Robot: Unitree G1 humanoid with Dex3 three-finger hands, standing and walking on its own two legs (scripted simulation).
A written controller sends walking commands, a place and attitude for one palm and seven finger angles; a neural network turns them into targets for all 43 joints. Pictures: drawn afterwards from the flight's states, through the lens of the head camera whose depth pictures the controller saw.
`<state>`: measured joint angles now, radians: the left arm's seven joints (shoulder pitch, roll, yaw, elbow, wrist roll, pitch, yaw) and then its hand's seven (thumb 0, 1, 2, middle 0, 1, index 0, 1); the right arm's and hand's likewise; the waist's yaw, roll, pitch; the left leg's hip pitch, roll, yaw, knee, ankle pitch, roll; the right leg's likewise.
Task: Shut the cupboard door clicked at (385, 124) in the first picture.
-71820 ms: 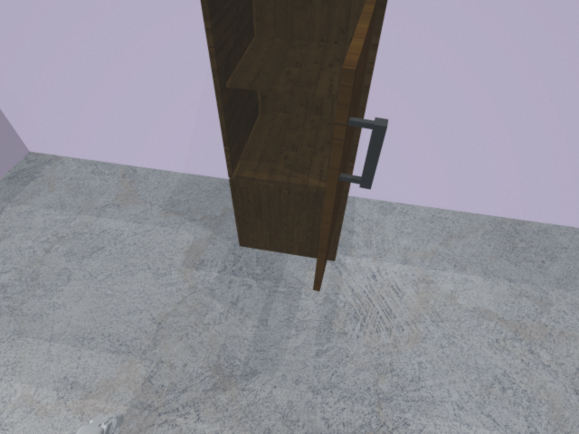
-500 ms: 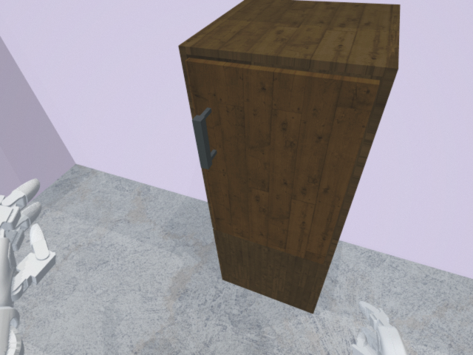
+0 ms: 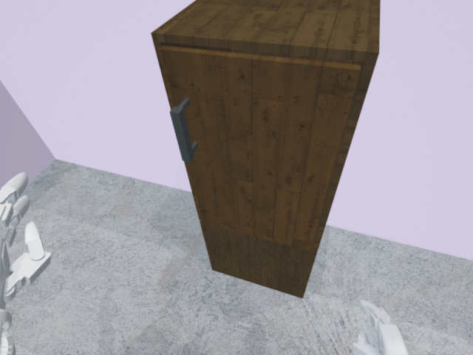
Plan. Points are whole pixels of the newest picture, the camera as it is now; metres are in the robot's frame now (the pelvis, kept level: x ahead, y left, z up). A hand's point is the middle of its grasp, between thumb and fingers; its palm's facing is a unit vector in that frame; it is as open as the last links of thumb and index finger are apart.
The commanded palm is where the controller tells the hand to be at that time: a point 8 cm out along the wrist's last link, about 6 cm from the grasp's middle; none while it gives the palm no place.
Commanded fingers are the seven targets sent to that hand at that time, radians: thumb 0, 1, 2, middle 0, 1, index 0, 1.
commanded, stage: step back with the hand held close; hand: left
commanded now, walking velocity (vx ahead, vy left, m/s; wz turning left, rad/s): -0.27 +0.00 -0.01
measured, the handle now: (186, 130) +0.56 +0.16 +0.08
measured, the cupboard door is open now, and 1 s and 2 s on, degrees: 0 0 0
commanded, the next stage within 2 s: stop stepping back and stand still in 1.10 s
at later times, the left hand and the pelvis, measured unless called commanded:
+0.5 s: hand (2, 312) +0.13 +0.28 +0.15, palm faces +0.43 -0.78 -0.46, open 7.4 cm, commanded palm +0.07 +0.32 +0.17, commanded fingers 0.00 0.90 0.90 -0.20 -0.30 -0.20 -0.30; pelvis -0.07 +0.02 -0.02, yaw +0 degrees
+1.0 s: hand out of the picture +0.04 +0.28 +0.15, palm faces +0.48 -0.77 -0.42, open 7.4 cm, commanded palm -0.04 +0.32 +0.17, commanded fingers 0.00 0.90 0.90 -0.20 -0.30 -0.20 -0.30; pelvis -0.15 +0.01 -0.03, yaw +5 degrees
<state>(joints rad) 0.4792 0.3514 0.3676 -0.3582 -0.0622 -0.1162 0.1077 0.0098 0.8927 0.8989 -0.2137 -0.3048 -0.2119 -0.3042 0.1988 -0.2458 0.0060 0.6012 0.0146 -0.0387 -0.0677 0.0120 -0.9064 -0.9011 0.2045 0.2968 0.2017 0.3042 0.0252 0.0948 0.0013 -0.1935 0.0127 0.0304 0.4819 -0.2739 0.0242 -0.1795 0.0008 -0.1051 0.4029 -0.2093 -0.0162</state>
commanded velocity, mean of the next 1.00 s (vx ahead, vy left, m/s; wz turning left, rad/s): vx -0.32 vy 0.00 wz -0.04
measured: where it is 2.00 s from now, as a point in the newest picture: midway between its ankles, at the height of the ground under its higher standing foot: outside the picture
